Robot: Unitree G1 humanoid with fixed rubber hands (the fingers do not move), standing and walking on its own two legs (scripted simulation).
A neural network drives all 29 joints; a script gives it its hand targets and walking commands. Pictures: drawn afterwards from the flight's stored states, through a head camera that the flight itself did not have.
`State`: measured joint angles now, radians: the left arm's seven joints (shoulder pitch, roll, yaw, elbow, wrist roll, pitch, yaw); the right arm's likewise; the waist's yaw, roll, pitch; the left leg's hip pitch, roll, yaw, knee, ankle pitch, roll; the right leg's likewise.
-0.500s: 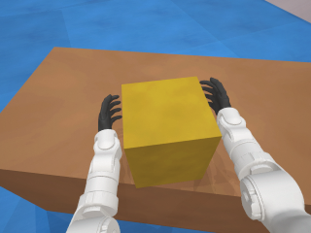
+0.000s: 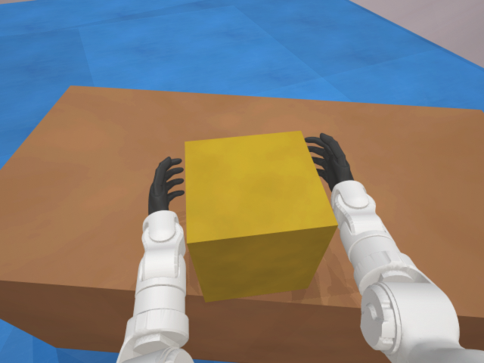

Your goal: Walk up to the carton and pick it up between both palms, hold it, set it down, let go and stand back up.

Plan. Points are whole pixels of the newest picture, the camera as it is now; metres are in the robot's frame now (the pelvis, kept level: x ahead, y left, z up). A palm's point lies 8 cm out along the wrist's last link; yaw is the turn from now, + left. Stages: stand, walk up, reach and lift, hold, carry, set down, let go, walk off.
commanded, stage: reach and lift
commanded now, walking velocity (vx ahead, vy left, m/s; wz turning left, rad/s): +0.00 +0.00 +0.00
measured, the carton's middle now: (250, 220) +0.38 +0.03 +0.00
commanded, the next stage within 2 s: none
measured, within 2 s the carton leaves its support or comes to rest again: leaves its support in 0.86 s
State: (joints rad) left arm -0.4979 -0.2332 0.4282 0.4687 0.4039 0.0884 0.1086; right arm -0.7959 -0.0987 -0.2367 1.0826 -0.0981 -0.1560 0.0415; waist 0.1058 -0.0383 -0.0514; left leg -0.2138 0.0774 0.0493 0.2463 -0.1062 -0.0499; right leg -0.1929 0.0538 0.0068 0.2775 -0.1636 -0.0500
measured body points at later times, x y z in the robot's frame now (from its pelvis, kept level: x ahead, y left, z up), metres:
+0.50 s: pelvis +0.00 -0.01 +0.00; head +0.03 +0.00 +0.45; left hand +0.36 +0.18 +0.08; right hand +0.44 -0.11 +0.09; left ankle +0.00 +0.16 -0.75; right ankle -0.02 -0.09 -0.75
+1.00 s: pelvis -0.01 +0.01 +0.00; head +0.00 +0.03 +0.45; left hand +0.34 +0.21 +0.11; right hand +0.41 -0.09 +0.10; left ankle +0.00 +0.16 -0.75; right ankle -0.02 -0.09 -0.75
